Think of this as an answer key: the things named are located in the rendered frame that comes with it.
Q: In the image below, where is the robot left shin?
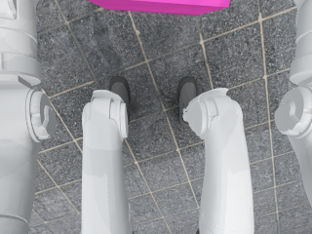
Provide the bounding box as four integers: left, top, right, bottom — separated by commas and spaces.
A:
82, 90, 125, 129

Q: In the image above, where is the carton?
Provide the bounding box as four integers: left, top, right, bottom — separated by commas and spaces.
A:
88, 0, 230, 16

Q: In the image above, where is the left robot forearm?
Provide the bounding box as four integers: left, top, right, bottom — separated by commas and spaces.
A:
0, 0, 43, 90

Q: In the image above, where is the right robot forearm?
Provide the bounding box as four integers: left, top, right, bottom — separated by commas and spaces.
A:
290, 0, 312, 86

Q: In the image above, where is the left robot upper arm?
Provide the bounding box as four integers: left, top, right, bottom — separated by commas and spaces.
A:
0, 89, 57, 234

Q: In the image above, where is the robot left thigh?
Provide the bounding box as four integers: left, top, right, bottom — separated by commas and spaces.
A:
80, 97, 135, 234

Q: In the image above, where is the right robot upper arm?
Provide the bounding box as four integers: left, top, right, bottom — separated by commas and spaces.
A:
274, 85, 312, 208

